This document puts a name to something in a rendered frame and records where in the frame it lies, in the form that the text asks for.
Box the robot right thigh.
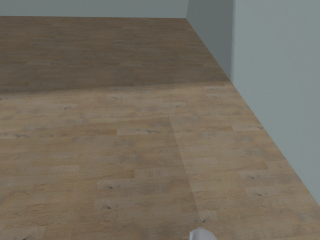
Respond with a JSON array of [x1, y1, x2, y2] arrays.
[[188, 228, 217, 240]]

